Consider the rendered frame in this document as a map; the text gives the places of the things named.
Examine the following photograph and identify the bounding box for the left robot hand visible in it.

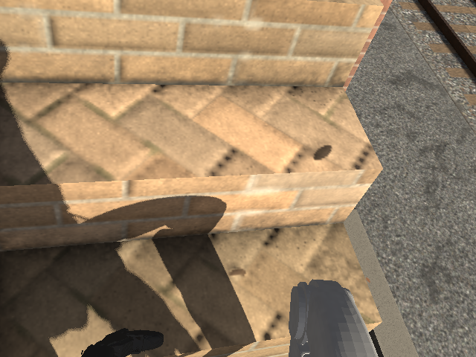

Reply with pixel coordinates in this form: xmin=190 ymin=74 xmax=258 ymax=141
xmin=81 ymin=328 xmax=164 ymax=357

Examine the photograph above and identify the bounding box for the robot right thigh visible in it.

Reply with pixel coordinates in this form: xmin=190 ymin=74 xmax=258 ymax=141
xmin=289 ymin=279 xmax=378 ymax=357

